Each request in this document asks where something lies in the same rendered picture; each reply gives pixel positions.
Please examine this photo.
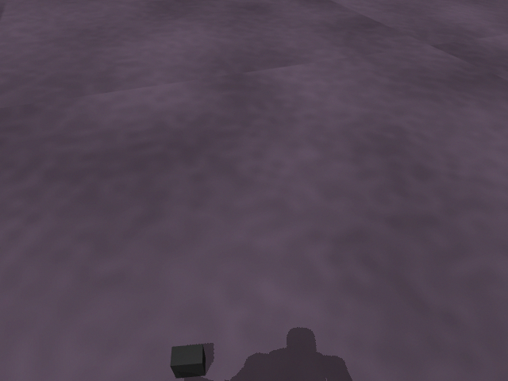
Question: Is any carton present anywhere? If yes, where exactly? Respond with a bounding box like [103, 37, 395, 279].
[170, 344, 206, 378]

